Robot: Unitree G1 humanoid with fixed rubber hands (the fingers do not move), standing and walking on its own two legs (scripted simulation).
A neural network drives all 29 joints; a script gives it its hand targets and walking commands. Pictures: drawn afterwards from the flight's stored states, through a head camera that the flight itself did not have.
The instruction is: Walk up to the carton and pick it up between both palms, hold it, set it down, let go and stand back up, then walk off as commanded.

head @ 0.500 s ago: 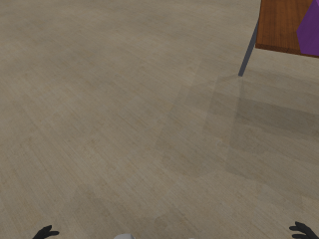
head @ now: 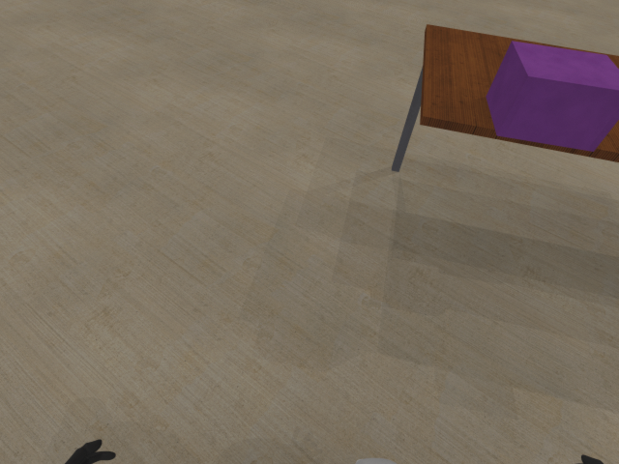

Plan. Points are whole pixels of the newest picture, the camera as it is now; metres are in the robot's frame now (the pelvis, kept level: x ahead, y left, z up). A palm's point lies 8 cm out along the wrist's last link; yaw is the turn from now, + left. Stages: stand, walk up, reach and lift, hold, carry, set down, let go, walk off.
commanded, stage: walk up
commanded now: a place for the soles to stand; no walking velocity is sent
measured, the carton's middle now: (551, 95) +1.00 -0.63 +0.01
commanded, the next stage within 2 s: none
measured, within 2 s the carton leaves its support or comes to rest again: neither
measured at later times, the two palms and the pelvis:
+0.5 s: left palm (182, 418) +0.21 +0.19 -0.10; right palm out of the picture +0.10 -0.47 -0.07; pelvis +0.06 -0.12 -0.01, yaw -9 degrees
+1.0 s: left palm (224, 377) +0.27 +0.14 -0.11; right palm out of the picture +0.09 -0.50 -0.04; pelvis +0.11 -0.15 +0.00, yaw -12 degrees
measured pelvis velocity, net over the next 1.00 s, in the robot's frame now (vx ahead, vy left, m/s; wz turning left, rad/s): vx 0.11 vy -0.15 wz -0.20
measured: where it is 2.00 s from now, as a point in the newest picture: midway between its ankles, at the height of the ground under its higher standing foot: outside the picture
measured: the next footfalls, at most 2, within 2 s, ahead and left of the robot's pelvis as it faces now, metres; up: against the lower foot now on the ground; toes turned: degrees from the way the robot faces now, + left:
right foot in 0.20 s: +0.10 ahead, -0.21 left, +0.00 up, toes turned -5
left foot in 0.62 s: +0.17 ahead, -0.01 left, +0.00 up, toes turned -2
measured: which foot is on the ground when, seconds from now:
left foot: down 0.00-0.22, up 0.24-0.60, down 0.62-1.00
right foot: up 0.00-0.18, down 0.20-0.66, up 0.68-1.00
